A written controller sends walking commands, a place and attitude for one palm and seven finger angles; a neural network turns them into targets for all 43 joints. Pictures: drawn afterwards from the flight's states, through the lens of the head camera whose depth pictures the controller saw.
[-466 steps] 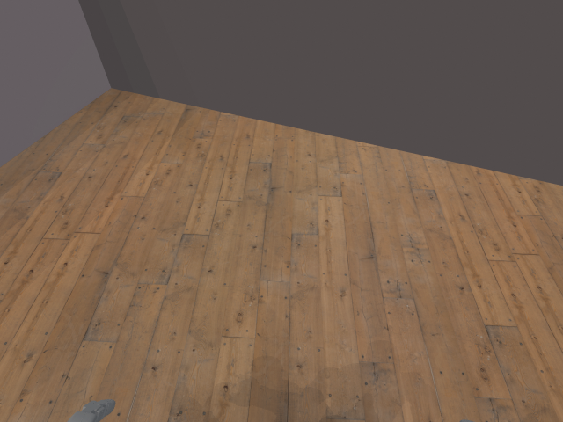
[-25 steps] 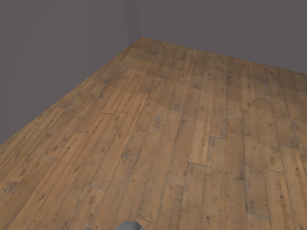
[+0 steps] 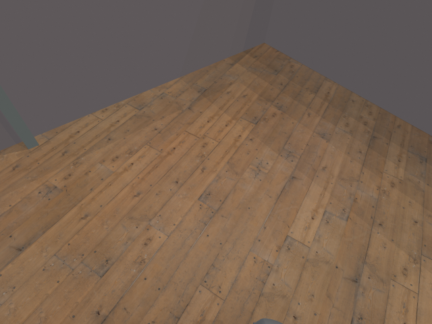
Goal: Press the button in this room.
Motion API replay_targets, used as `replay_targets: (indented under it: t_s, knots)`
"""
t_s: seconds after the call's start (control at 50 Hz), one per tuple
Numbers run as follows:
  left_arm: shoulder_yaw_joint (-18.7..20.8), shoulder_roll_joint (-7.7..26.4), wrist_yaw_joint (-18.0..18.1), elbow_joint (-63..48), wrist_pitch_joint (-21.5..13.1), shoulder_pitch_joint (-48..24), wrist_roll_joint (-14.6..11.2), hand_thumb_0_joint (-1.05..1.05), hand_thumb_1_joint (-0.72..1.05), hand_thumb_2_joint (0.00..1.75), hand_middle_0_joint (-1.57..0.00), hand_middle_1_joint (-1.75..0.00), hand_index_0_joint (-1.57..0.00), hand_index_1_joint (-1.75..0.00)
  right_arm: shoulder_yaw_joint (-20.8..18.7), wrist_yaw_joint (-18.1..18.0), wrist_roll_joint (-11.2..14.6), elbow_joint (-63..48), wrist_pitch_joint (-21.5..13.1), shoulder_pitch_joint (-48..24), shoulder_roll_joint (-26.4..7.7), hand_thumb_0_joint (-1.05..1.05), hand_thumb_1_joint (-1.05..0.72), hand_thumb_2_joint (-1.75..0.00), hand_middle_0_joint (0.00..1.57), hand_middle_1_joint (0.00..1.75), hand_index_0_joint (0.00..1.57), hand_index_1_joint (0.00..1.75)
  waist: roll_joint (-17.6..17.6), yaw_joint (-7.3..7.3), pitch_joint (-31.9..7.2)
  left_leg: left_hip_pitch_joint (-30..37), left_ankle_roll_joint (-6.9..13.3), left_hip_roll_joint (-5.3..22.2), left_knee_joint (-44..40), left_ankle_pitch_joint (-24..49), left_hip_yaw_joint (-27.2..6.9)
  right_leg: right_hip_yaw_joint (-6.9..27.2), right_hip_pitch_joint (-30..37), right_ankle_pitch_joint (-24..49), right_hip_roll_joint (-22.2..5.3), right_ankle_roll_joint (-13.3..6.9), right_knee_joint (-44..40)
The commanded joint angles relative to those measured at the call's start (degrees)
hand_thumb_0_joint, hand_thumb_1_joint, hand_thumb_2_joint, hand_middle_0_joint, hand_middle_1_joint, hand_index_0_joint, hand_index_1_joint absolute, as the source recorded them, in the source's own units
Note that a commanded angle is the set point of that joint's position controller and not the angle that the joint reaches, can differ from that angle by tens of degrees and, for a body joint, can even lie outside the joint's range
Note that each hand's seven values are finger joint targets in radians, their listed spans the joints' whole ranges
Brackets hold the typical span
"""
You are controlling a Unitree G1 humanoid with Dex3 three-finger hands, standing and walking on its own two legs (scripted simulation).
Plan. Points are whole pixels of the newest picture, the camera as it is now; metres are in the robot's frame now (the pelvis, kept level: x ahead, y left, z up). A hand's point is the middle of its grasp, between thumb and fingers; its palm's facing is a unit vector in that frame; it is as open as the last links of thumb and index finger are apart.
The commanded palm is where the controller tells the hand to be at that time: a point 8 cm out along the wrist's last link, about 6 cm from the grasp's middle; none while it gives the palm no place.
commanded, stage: turn or walk to find it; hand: left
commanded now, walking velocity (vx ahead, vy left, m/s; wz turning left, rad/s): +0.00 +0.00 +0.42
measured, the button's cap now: out of the picture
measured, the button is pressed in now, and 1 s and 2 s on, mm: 0 0 0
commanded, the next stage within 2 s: none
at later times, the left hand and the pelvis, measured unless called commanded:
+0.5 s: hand out of the picture +0.05 +0.15 -0.14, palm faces +0.22 -0.94 -0.27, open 7.4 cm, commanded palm none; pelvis -0.01 -0.05 +0.00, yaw +13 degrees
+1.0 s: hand out of the picture -0.11 +0.20 -0.18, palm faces +0.49 -0.84 -0.24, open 7.4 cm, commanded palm none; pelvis -0.04 -0.01 +0.00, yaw +26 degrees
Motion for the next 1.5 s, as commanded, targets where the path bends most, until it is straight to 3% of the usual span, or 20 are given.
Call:
replay_targets:
  t_s: [0.0, 0.16, 0.28, 0.3, 0.32, 0.34, 0.46, 0.66, 0.76, 0.78, 0.8, 0.84, 0.92, 1.16, 1.26, 1.28, 1.3, 1.32, 1.4, 1.48]
  knots:
    - [0.29, 3.27, 0.41, -5.13, -2.15, -2.72, -0.02, 0.0, 0.9, 0.9, -0.2, -0.3, -0.2, -0.3, -3.11, -1.05, 0.1, -1.86, -1.02, 4.5, -11.65, 0.0, -0.9, -0.9, 0.2, 0.3, 0.2, 0.3, 9.28, -2.74, -4.22, 7.94, 5.62, 13.14, -8.61, 35.46, -12.14, 2.4, -5.61, 1.98, -0.45, 1.18, 1.25]
    - [-0.18, 2.01, 0.92, -8.36, -2.47, -8.59, -0.38, 0.0, 0.9, 0.9, -0.2, -0.3, -0.2, -0.3, -3.9, -0.84, -0.52, -1.77, -0.39, 7.09, -11.74, 0.0, -0.9, -0.9, 0.2, 0.3, 0.2, 0.3, 9.64, -4.55, -4.17, 6.45, 7.84, 13.8, -7.13, 34.22, -19.99, 3.15, -1.4, -2.73, 1.46, 0.74, -10.69]
    - [0.03, 2.46, 1.23, -7.24, -3.68, -1.64, -0.74, 0.0, 0.9, 0.9, -0.2, -0.3, -0.2, -0.3, -4.26, -0.45, -0.17, -2.77, 0.02, 4.01, -11.14, 0.0, -0.9, -0.9, 0.2, 0.3, 0.2, 0.3, 8.63, -0.55, -7.22, -4.04, 3.84, 8.92, -1.61, 26.6, -20.11, 1.63, 17.69, 11.44, 3.13, -0.7, -35.38]
    - [0.54, 4.65, 1.47, -6.87, -4.27, 0.24, -0.37, 0.0, 0.9, 0.9, -0.2, -0.3, -0.2, -0.3, -4.02, -0.18, 0.24, -2.96, -0.12, 4.33, -9.22, 0.0, -0.9, -0.9, 0.2, 0.3, 0.2, 0.3, 3.49, 0.09, -8.36, -10.51, 0.81, 5.74, 1.98, 16.82, -17.42, 5.49, 25.88, 16.03, -1.42, -1.76, -40.64]
    - [1.58, 9.55, 1.99, -6.72, -4.72, 1.57, 0.46, 0.0, 0.9, 0.9, -0.2, -0.3, -0.2, -0.3, -3.39, 0.14, 0.65, -3.95, -0.27, 5.16, -5.69, 0.0, -0.9, -0.9, 0.2, 0.3, 0.2, 0.3, -10.99, 0.52, -9.46, -20.82, -3.09, -1.79, 12.76, -2.42, -8.25, 18.43, 32.73, 20.77, -15.04, -6.62, -42.52]
    - [1.53, 11.24, 1.89, -7.27, -4.52, 2.33, 0.35, 0.0, 0.9, 0.9, -0.2, -0.3, -0.2, -0.3, -3.92, -0.08, 0.23, -4.87, 0.25, 3.52, -7.11, 0.0, -0.9, -0.9, 0.2, 0.3, 0.2, 0.3, -12.53, 1.5, -7.68, -21.3, -4.19, -3.64, 24.6, -17.85, -5.46, 23.41, 25.0, 26.33, -23.21, -12.79, -43.99]
    - [-0.01, 3.8, 1.6, -9.27, -4.83, -6.09, -0.04, 0.0, 0.9, 0.9, -0.2, -0.3, -0.2, -0.3, -4.41, 1.3, -0.43, -0.11, 2.53, 7.8, -6.87, 0.0, -0.9, -0.9, 0.2, 0.3, 0.2, 0.3, -6.37, -3.46, 0.56, -20.65, -5.8, 0.85, 42.65, -3.06, -4.61, 5.39, 13.3, 16.48, -11.29, -9.18, -45.61]
    - [1.32, 7.3, 1.54, -5.32, -4.63, 3.24, 0.94, 0.0, 0.9, 0.9, -0.2, -0.3, -0.2, -0.3, -2.61, 1.06, 0.3, -2.35, 1.53, -1.02, -5.24, 0.0, -0.9, -0.9, 0.2, 0.3, 0.2, 0.3, -8.57, 1.33, -3.81, -15.16, -6.97, 2.15, 19.61, -10.31, 1.67, 1.39, 23.63, 37.83, -14.77, -12.49, -38.22]
    - [1.65, 8.36, 1.32, -4.59, -3.96, 0.99, 0.5, 0.0, 0.9, 0.9, -0.2, -0.3, -0.2, -0.3, -2.46, 0.89, 0.49, -1.63, 0.52, 3.5, -6.34, 0.0, -0.9, -0.9, 0.2, 0.3, 0.2, 0.3, -7.72, -2.02, -6.24, -2.03, -5.26, 1.6, 0.85, 1.57, 4.06, -2.7, 18.58, 33.57, -14.11, -8.56, -30.68]
    - [1.48, 7.16, 1.23, -5.07, -3.55, 1.15, -0.05, 0.0, 0.9, 0.9, -0.2, -0.3, -0.2, -0.3, -2.94, 0.99, 0.32, -1.16, -0.1, 5.76, -8.6, 0.0, -0.9, -0.9, 0.2, 0.3, 0.2, 0.3, -1.23, -3.44, -8.1, 5.61, -4.2, 3.96, -5.9, 10.1, 1.24, -5.21, 13.29, 26.89, -11.9, -5.62, -23.85]
    - [0.86, 3.47, 0.96, -6.68, -3.13, 2.05, -0.47, 0.0, 0.9, 0.9, -0.2, -0.3, -0.2, -0.3, -4.2, 0.77, -0.18, -1.22, -0.68, 7.55, -14.35, 0.0, -0.9, -0.9, 0.2, 0.3, 0.2, 0.3, 15.89, -4.21, -8.67, 13.19, 1.22, 17.39, -8.29, 27.66, -16.72, -7.95, -1.03, 2.18, -4.07, -1.09, -12.41]
    - [0.0, 3.07, 1.21, -7.81, -2.17, -1.95, 0.09, 0.0, 0.9, 0.9, -0.2, -0.3, -0.2, -0.3, -4.56, 0.02, -0.16, -0.39, 0.07, 9.13, -16.59, 0.0, -0.9, -0.9, 0.2, 0.3, 0.2, 0.3, 13.03, -5.26, -7.52, 8.75, 8.51, 23.85, -7.96, 37.47, -17.68, -0.21, -3.41, -12.85, -2.29, -0.98, 0.17]
    - [0.5, 3.45, 0.46, -5.38, -2.24, -2.28, 0.06, 0.0, 0.9, 0.9, -0.2, -0.3, -0.2, -0.3, -2.91, -0.88, -0.21, -2.43, -0.55, 1.91, -12.01, 0.0, -0.9, -0.9, 0.2, 0.3, 0.2, 0.3, 11.81, -2.51, -2.95, 4.87, 5.8, 14.69, -8.02, 34.93, -11.45, 1.92, -4.71, -1.75, -1.62, -0.11, 3.69]
    - [-0.06, 2.0, 0.83, -8.26, -2.38, -6.55, -0.36, 0.0, 0.9, 0.9, -0.2, -0.3, -0.2, -0.3, -4.04, -0.36, -0.58, -2.82, -0.1, 4.48, -12.23, 0.0, -0.9, -0.9, 0.2, 0.3, 0.2, 0.3, 11.2, -3.79, -3.1, 1.51, 7.27, 13.43, -8.33, 26.69, -18.17, 2.14, 2.04, -2.55, 1.33, 0.45, -12.35]
    - [0.37, 2.67, 1.0, -6.92, -3.56, 0.6, -0.61, 0.0, 0.9, 0.9, -0.2, -0.3, -0.2, -0.3, -4.46, -0.08, -0.24, -3.78, 0.38, 1.81, -11.61, 0.0, -0.9, -0.9, 0.2, 0.3, 0.2, 0.3, 9.82, -0.04, -5.5, -7.81, 3.67, 8.93, -2.61, 19.2, -18.55, 0.74, 18.4, 10.37, 3.1, -0.67, -33.97]
    - [0.84, 5.04, 1.26, -6.77, -4.23, 2.52, -0.22, 0.0, 0.9, 0.9, -0.2, -0.3, -0.2, -0.3, -4.19, 0.13, 0.18, -4.07, 0.27, 2.84, -9.28, 0.0, -0.9, -0.9, 0.2, 0.3, 0.2, 0.3, 3.67, 0.53, -7.66, -13.23, 0.75, 5.53, 2.18, 11.31, -16.19, 5.08, 26.07, 13.34, -1.66, -1.67, -40.8]
    - [1.88, 10.34, 1.76, -6.68, -4.79, 3.56, 0.72, 0.0, 0.9, 0.9, -0.2, -0.3, -0.2, -0.3, -3.44, 0.38, 0.54, -5.1, 0.14, 3.9, -5.3, 0.0, -0.9, -0.9, 0.2, 0.3, 0.2, 0.3, -13.16, 0.99, -8.37, -22.82, -3.66, -2.58, 14.79, -7.69, -6.24, 19.38, 31.45, 16.67, -16.54, -6.75, -44.22]
    - [1.71, 11.76, 1.75, -7.8, -4.43, 3.28, 0.35, 0.0, 0.9, 0.9, -0.2, -0.3, -0.2, -0.3, -4.15, 0.15, 0.14, -5.87, 0.7, 1.99, -7.32, 0.0, -0.9, -0.9, 0.2, 0.3, 0.2, 0.3, -13.17, 1.66, -6.19, -21.93, -4.22, -2.82, 26.79, -17.69, -5.69, 23.34, 21.5, 20.01, -23.43, -12.17, -45.65]
    - [0.46, 5.06, 1.68, -10.1, -4.55, -7.15, -0.01, 0.0, 0.9, 0.9, -0.2, -0.3, -0.2, -0.3, -4.74, 1.23, -0.62, -1.37, 2.54, 6.44, -7.55, 0.0, -0.9, -0.9, 0.2, 0.3, 0.2, 0.3, -6.29, -3.7, 0.59, -20.22, -4.88, 0.96, 42.91, -5.47, -5.65, 9.45, 9.97, 8.45, -13.58, -9.8, -47.21]
    - [0.2, 3.94, 1.69, -8.76, -5.01, -3.68, 0.03, 0.0, 0.9, 0.9, -0.2, -0.3, -0.2, -0.3, -4.39, 1.45, -0.52, -0.15, 2.79, 7.5, -6.78, 0.0, -0.9, -0.9, 0.2, 0.3, 0.2, 0.3, -7.55, -2.7, -0.06, -20.52, -6.52, 1.66, 42.63, -1.37, -3.9, 4.28, 13.4, 11.34, -11.88, -8.99, -46.85]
